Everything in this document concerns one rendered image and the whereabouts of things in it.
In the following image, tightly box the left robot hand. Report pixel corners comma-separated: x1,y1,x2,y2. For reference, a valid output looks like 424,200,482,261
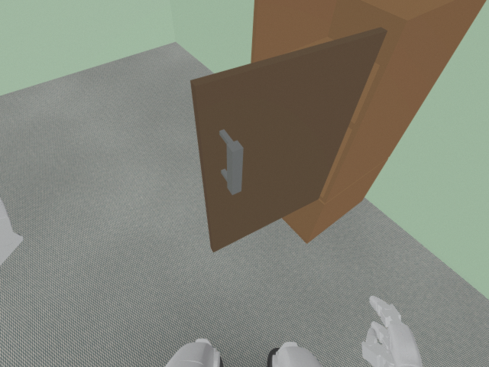
0,197,23,266

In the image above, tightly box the left robot shin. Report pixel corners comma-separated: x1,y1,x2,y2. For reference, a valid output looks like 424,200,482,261
195,339,212,346

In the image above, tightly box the right robot hand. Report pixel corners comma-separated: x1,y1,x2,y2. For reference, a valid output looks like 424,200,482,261
361,296,423,367

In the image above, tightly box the cupboard door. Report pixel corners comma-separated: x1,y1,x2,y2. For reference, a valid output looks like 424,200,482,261
190,27,387,252

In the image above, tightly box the robot right thigh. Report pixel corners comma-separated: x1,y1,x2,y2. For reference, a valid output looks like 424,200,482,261
272,346,322,367

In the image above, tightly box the handle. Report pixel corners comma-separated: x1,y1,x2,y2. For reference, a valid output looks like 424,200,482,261
219,129,244,195

